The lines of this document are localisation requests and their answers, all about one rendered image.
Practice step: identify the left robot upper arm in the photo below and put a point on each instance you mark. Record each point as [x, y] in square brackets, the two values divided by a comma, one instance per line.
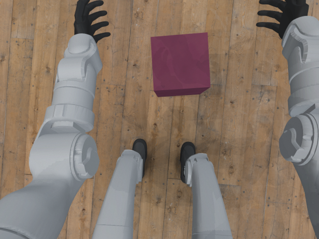
[59, 163]

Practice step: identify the right robot upper arm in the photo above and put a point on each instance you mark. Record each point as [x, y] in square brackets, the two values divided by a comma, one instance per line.
[299, 144]

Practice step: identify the right robot forearm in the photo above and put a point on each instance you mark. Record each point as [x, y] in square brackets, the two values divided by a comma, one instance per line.
[300, 45]

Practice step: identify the robot left foot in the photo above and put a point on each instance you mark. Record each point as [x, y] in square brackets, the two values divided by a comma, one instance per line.
[140, 147]

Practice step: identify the robot left hand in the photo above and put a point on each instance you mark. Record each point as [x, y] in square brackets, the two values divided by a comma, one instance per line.
[83, 20]

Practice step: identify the robot right hand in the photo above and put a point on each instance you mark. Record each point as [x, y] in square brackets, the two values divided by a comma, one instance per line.
[291, 9]

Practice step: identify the left robot forearm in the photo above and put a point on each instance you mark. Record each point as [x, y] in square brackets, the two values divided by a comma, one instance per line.
[74, 89]

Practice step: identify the carton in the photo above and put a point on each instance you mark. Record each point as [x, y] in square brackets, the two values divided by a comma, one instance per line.
[180, 64]

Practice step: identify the right robot thigh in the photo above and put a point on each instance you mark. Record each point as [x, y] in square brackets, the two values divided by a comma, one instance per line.
[209, 218]

